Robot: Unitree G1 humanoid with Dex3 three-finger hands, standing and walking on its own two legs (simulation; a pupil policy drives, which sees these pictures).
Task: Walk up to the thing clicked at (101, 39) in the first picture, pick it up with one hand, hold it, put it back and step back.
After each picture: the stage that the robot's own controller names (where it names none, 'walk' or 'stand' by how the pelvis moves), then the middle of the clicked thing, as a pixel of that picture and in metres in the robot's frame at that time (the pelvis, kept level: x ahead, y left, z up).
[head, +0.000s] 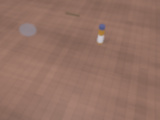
stand; (101, 34) +1.49 -0.28 -0.66
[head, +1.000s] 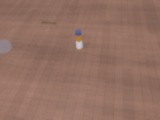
walk; (78, 40) +1.39 +0.08 -0.63
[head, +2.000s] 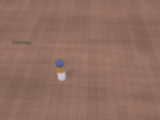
walk; (60, 70) +0.91 +0.21 -0.64
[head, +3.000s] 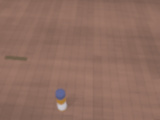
walk; (61, 100) +0.59 +0.14 -0.63
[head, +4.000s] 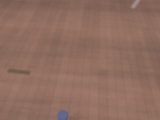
stand; out of the picture +0.46 +0.13 -0.65
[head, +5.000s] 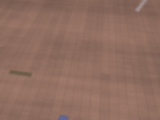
stand; out of the picture +0.43 +0.12 -0.65
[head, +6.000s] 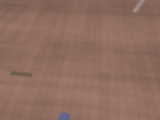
stand; out of the picture +0.46 +0.12 -0.66
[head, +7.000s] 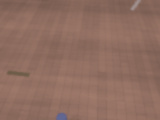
stand; out of the picture +0.45 +0.13 -0.66
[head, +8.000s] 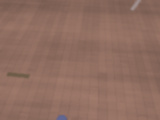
stand; out of the picture +0.44 +0.14 -0.66
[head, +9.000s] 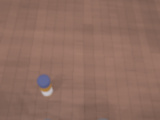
go down; (45, 86) +0.47 +0.16 -0.50
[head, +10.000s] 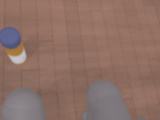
go down; (15, 49) +0.51 +0.22 -0.26
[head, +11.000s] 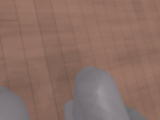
close in; out of the picture +0.49 +0.26 -0.18
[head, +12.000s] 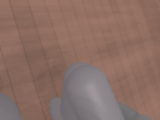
close; out of the picture +0.48 +0.28 -0.16
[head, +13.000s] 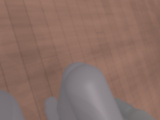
lift; out of the picture +0.45 +0.27 -0.17
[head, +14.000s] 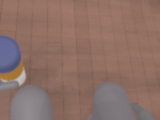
lift; (9, 68) +0.35 +0.22 -0.03
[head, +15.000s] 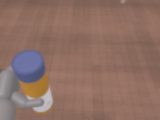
hold; (37, 87) +0.31 +0.13 +0.09
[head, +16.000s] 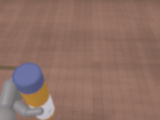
hold; (38, 96) +0.30 +0.14 +0.04
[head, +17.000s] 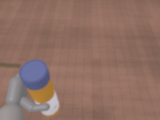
crouch; (43, 93) +0.31 +0.13 +0.03
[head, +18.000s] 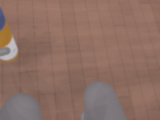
crouch; out of the picture +0.48 +0.19 -0.04
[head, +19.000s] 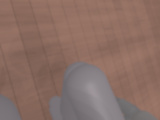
lower; out of the picture +0.44 +0.28 -0.17
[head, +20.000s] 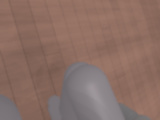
lower; out of the picture +0.45 +0.29 -0.17
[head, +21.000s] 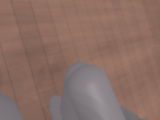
lower; out of the picture +0.45 +0.29 -0.16
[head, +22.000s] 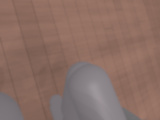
lower; out of the picture +0.45 +0.28 -0.17
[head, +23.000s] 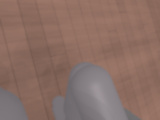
loosen; out of the picture +0.44 +0.25 -0.16
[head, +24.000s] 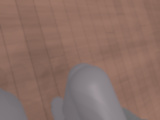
withdraw; out of the picture +0.45 +0.25 -0.18
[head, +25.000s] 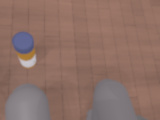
walk; (26, 53) +0.47 +0.20 -0.24
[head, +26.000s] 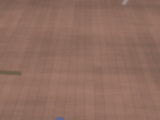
stand; out of the picture +0.40 +0.12 -0.59
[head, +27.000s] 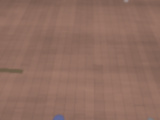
stand; out of the picture +0.41 +0.14 -0.60
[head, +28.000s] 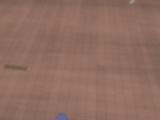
stand; out of the picture +0.41 +0.13 -0.62
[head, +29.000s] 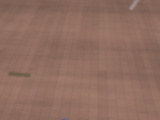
walk; out of the picture +0.41 +0.12 -0.66
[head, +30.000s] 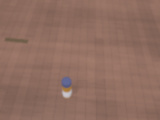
walk; (66, 88) +0.59 +0.08 -0.63
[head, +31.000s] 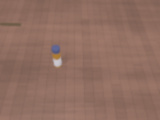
walk; (56, 57) +0.91 +0.18 -0.63
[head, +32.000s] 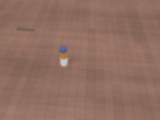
stand; (63, 57) +1.08 +0.15 -0.64
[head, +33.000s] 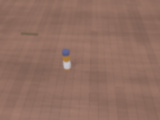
stand; (66, 60) +1.08 +0.14 -0.66
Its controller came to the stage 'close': yes
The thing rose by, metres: 0.69
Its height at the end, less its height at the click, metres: +0.00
